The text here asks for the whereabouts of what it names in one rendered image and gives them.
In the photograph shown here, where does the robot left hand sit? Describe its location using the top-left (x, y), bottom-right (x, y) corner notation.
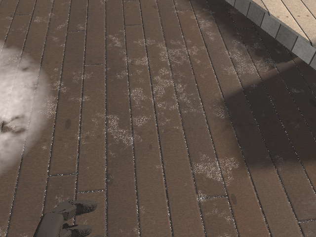
top-left (33, 198), bottom-right (105, 237)

